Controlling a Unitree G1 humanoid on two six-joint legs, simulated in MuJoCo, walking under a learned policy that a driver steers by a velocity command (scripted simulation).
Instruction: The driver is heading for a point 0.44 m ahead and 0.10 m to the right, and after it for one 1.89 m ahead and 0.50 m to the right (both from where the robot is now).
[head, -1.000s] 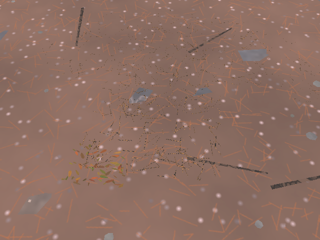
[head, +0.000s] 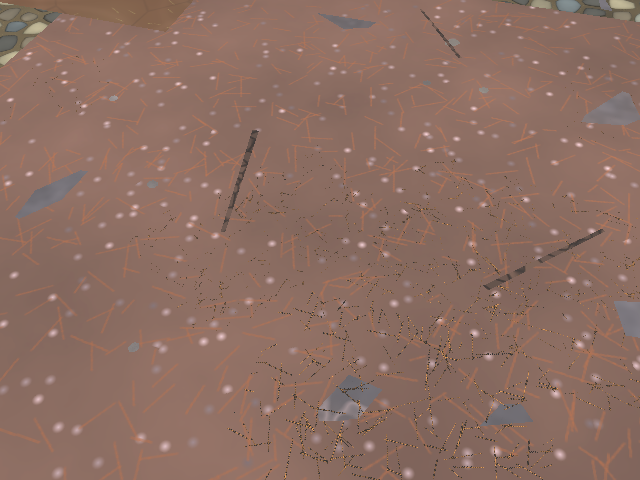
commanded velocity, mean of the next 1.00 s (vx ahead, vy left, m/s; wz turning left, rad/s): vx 0.50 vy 0.00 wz -0.40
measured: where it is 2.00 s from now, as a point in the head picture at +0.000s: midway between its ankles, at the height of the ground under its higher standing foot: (473, 276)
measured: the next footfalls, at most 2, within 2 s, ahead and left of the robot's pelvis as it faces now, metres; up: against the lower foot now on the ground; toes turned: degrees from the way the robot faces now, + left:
left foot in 0.12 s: +0.24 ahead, +0.12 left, +0.00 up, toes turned +1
right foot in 0.68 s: +0.47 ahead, -0.12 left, +0.00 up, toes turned -26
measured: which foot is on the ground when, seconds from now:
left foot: up 0.00-0.10, down 0.12-0.70, up 0.72-1.00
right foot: down 0.00-0.14, up 0.16-0.66, down 0.68-1.00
